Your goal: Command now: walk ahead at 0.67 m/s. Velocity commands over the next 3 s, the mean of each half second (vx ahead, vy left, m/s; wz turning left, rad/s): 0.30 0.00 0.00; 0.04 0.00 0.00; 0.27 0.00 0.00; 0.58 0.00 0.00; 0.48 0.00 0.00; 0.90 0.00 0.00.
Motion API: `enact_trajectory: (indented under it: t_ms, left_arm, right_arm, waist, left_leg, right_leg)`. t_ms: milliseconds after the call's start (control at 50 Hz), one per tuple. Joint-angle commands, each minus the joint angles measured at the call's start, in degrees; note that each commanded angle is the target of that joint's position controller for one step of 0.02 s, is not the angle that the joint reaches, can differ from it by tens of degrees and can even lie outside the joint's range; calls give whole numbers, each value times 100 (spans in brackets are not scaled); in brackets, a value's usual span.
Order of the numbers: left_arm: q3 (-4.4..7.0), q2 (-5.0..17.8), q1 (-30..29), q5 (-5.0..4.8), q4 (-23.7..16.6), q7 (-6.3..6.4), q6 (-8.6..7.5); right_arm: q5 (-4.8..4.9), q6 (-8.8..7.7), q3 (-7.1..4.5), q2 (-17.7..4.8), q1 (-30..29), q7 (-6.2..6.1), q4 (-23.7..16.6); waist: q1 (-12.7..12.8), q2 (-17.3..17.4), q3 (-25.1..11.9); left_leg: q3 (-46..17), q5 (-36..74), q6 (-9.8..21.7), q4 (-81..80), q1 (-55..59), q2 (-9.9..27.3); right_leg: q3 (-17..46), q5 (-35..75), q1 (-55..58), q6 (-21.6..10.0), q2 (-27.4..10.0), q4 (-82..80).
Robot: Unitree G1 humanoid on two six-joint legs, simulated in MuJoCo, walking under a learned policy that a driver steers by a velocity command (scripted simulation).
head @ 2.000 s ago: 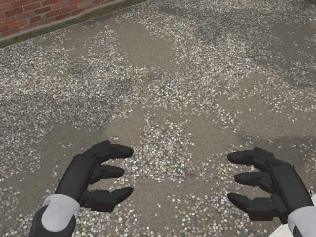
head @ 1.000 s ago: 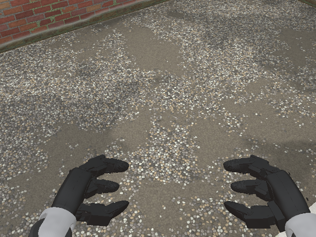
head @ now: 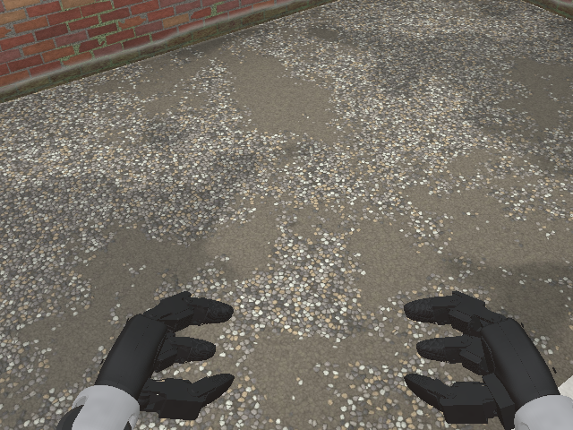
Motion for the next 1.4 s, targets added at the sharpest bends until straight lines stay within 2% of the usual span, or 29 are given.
enact_trajectory:
  t_ms: [20, 100, 160, 300, 460, 480, 540, 560, 580, 660, 880, 1200, 1220, 1240, 1260, 1300, 1320, 1340, 1400]
  left_arm:
    - [310, 597, -590, -87, -337, 13, -31]
    - [454, 630, -142, -167, 37, 10, 87]
    - [553, 589, 163, -198, 314, 34, 124]
    - [656, 378, 624, -171, 817, 82, 159]
    - [698, 271, 1235, -148, 1233, 245, 241]
    - [677, 139, 1128, -279, 1272, 291, 186]
    - [698, 196, 1355, -276, 1417, 338, 131]
    - [703, 194, 1373, -271, 1446, 345, 129]
    - [694, 200, 1521, -252, 1515, 372, 193]
    - [693, 127, 1571, -244, 1558, 453, 299]
    - [746, 153, 1722, -277, 1765, 530, 314]
    - [823, 215, 1998, -319, 2177, 601, 349]
    - [805, 185, 2044, -301, 2171, 616, 357]
    - [801, 201, 1878, -292, 2082, 645, 368]
    - [770, 162, 1550, -253, 1898, 673, 365]
    - [697, 81, 1276, -176, 1639, 690, 328]
    - [687, 58, 1044, -227, 1448, 681, 240]
    - [657, 48, 1003, -215, 1334, 642, 167]
    - [573, 39, 829, -166, 986, 483, 5]
  right_arm:
    - [60, -58, -238, -443, -389, -9, -396]
    - [125, 28, -356, -521, 45, -26, -73]
    - [162, 68, -454, -532, 385, -83, 173]
    - [140, 198, -579, -459, 996, -216, 611]
    - [147, 318, -633, -452, 1588, -357, 1093]
    - [288, 227, -661, -438, 1609, -411, 1143]
    - [292, 184, -689, -511, 1686, -476, 1299]
    - [282, 202, -694, -500, 1714, -480, 1345]
    - [245, 201, -674, -470, 1817, -467, 1397]
    - [249, 196, -683, -401, 1853, -428, 1556]
    - [249, 257, -716, -375, 1988, -462, 1894]
    - [277, 249, -723, -355, 2188, -485, 2432]
    - [269, 237, -695, -298, 2238, -490, 2484]
    - [286, 208, -669, -252, 2111, -509, 2452]
    - [280, 154, -624, -185, 1802, -540, 2314]
    - [245, 46, -571, -181, 1528, -578, 2120]
    - [282, 19, -596, -249, 1377, -597, 1989]
    - [265, 10, -586, -304, 1309, -611, 1868]
    - [186, 25, -511, -289, 1091, -618, 1494]
  waist:
    - [-26, -171, -896]
    - [28, -64, -319]
    - [39, -42, -86]
    - [-2, -105, -129]
    - [-19, 20, -79]
    - [-60, -93, 131]
    - [-43, -7, 35]
    - [-54, -26, 23]
    - [-60, -123, 48]
    - [-27, -84, 175]
    - [-56, -132, 174]
    - [-49, -93, 305]
    - [-31, -123, 146]
    - [-17, -177, 264]
    - [0, -195, 431]
    - [16, -113, 300]
    - [-7, 5, 174]
    - [-17, 54, 56]
    - [-48, 48, 111]
  left_leg:
    - [-868, 386, 79, -534, 340, 814]
    - [-914, -220, 290, -887, 83, 761]
    - [-900, -448, 408, -1094, 62, 707]
    - [-773, 235, 456, -1196, 414, 586]
    - [-689, 1383, 419, -1306, 753, 526]
    - [-788, 1647, 377, -1417, 782, 611]
    - [-777, 2173, 362, -1479, 1085, 631]
    - [-774, 2235, 357, -1505, 1148, 623]
    - [-723, 1940, 379, -1597, 1080, 549]
    - [-653, 1833, 360, -1724, 959, 487]
    - [-573, 1768, 305, -1829, 1087, 461]
    - [-474, 1410, 236, -1974, 1021, 457]
    - [-462, 860, 245, -2051, 1065, 429]
    - [-451, 488, 245, -2093, 941, 400]
    - [-439, 517, 208, -2063, 773, 374]
    - [-446, 726, 181, -1931, 739, 351]
    - [-507, 729, 206, -1761, 849, 390]
    - [-562, 662, 272, -1665, 933, 442]
    - [-656, 790, 393, -1427, 955, 540]
  right_leg:
    - [1002, 490, 438, -120, -1018, -440]
    - [954, -511, 197, -226, -887, -671]
    - [898, -801, 115, -307, -825, -783]
    - [808, -449, 244, -421, -751, -878]
    - [667, -103, 370, -415, -669, -899]
    - [700, -84, 246, -357, -719, -913]
    - [673, 43, 312, -301, -724, -966]
    - [654, 78, 332, -297, -718, -979]
    - [607, 93, 392, -349, -666, -889]
    - [618, 101, 464, -375, -661, -904]
    - [618, 257, 536, -395, -621, -992]
    - [644, 230, 714, -426, -554, -1206]
    - [659, -254, 804, -430, -554, -1295]
    - [693, -621, 725, -406, -545, -1355]
    - [716, -547, 610, -345, -528, -1348]
    - [674, -230, 656, -264, -473, -1161]
    - [541, -282, 589, -217, -385, -944]
    - [460, -333, 512, -204, -339, -772]
    - [360, -143, 261, -181, -319, -420]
